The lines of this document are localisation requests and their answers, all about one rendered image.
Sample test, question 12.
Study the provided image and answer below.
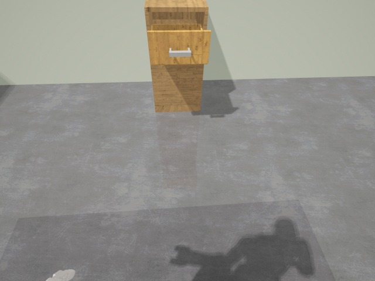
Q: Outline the handle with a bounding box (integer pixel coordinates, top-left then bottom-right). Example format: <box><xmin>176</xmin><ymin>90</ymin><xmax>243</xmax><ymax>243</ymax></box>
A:
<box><xmin>169</xmin><ymin>48</ymin><xmax>191</xmax><ymax>57</ymax></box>

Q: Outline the drawer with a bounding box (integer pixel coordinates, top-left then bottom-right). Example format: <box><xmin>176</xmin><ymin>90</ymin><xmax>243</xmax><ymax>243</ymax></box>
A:
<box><xmin>147</xmin><ymin>24</ymin><xmax>211</xmax><ymax>65</ymax></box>

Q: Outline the left robot hand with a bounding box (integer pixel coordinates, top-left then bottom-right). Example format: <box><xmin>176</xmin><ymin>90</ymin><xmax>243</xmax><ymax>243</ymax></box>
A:
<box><xmin>46</xmin><ymin>269</ymin><xmax>75</xmax><ymax>281</ymax></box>

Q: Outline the cabinet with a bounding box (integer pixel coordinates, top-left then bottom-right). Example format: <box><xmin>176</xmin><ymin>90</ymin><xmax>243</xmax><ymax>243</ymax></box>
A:
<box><xmin>144</xmin><ymin>0</ymin><xmax>209</xmax><ymax>112</ymax></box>

